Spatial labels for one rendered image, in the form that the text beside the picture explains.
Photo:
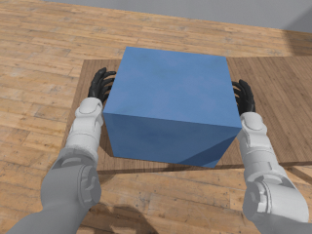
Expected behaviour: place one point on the left robot forearm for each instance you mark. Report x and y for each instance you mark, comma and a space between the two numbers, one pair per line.
82, 143

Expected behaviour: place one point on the carton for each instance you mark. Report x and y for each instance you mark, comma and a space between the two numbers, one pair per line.
171, 107

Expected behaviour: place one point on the robot right upper arm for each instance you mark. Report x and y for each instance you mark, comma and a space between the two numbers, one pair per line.
276, 209

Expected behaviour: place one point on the right robot forearm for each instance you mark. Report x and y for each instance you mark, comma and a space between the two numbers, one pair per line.
257, 153

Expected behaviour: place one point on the robot right hand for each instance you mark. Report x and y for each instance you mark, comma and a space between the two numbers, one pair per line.
246, 98

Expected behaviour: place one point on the robot left upper arm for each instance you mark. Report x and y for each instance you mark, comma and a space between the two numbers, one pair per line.
67, 195

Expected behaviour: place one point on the robot left hand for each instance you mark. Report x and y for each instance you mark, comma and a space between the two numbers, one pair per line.
97, 89

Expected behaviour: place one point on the table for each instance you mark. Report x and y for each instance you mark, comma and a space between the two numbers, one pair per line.
282, 94

